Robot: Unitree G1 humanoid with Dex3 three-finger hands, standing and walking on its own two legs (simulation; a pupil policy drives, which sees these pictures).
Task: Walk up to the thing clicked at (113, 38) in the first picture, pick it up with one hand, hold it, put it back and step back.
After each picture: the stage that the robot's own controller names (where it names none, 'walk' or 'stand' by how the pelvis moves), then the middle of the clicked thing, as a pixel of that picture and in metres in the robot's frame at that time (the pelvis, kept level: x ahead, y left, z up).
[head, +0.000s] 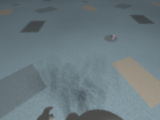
stand; (113, 37) +2.10 -0.56 -0.72
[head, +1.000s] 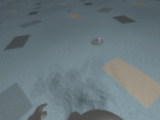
walk; (99, 40) +2.03 -0.06 -0.69
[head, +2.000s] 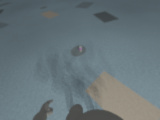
walk; (80, 48) +1.41 +0.31 -0.71
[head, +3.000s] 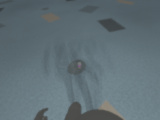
walk; (79, 65) +0.95 +0.27 -0.72
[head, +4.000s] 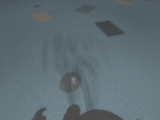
walk; (73, 80) +0.59 +0.25 -0.69
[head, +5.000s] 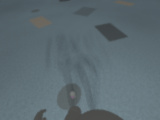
stand; (72, 94) +0.39 +0.23 -0.69
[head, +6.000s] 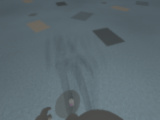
stand; (71, 102) +0.32 +0.22 -0.72
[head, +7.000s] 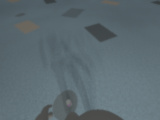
stand; (68, 103) +0.28 +0.26 -0.71
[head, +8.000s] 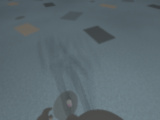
stand; (69, 103) +0.30 +0.26 -0.72
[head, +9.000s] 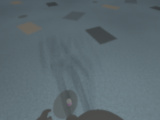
stand; (69, 102) +0.32 +0.26 -0.73
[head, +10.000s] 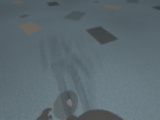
stand; (69, 102) +0.31 +0.25 -0.73
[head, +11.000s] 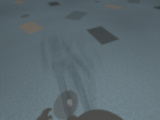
go down; (69, 102) +0.31 +0.25 -0.73
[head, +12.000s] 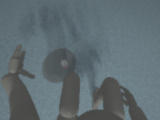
go down; (64, 64) +0.41 +0.24 -0.37
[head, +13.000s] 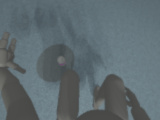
go down; (61, 61) +0.41 +0.25 -0.30
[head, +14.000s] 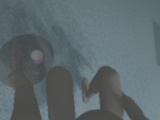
close in; (37, 57) +0.40 +0.28 -0.23
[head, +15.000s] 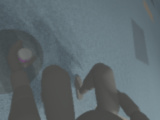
close; (25, 56) +0.39 +0.29 -0.23
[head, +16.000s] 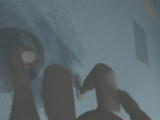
lift; (28, 58) +0.37 +0.28 -0.22
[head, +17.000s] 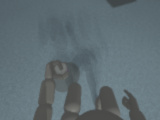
lift; (62, 71) +0.32 +0.20 -0.02
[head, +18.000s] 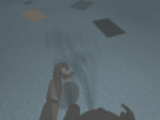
hold; (67, 73) +0.33 +0.18 +0.01
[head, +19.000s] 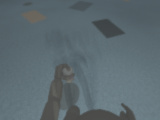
hold; (68, 74) +0.33 +0.17 -0.01
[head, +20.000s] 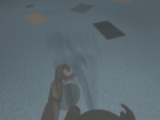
hold; (68, 75) +0.33 +0.17 +0.00
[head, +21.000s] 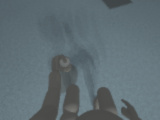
crouch; (65, 65) +0.39 +0.19 -0.07
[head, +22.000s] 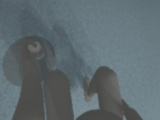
lower; (37, 50) +0.44 +0.28 -0.18
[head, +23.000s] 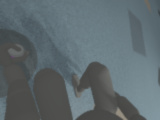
lower; (17, 53) +0.42 +0.29 -0.23
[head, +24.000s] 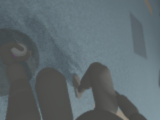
lower; (20, 53) +0.42 +0.29 -0.23
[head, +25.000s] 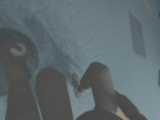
lower; (19, 53) +0.42 +0.29 -0.23
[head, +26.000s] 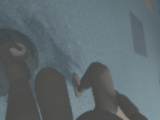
lower; (19, 52) +0.42 +0.29 -0.23
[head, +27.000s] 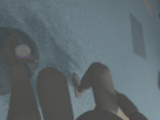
open; (22, 53) +0.41 +0.28 -0.23
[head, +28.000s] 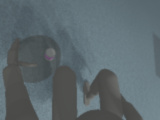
stand; (50, 54) +0.42 +0.26 -0.25
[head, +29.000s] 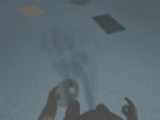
stand; (71, 90) +0.38 +0.19 -0.62
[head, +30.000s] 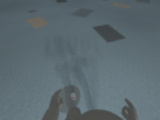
stand; (73, 96) +0.39 +0.20 -0.66
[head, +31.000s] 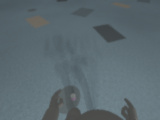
stand; (73, 97) +0.37 +0.19 -0.67
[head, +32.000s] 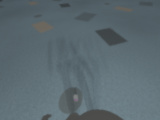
walk; (75, 98) +0.39 +0.20 -0.72
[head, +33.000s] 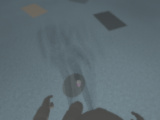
walk; (78, 83) +0.48 +0.15 -0.70
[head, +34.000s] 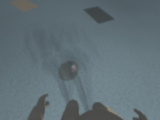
walk; (73, 68) +0.71 +0.23 -0.70
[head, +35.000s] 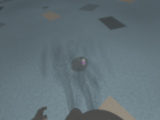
stand; (83, 61) +1.02 +0.20 -0.70
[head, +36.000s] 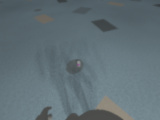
stand; (78, 64) +1.02 +0.24 -0.72
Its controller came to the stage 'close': yes
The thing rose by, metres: 0.71
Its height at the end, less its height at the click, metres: +0.00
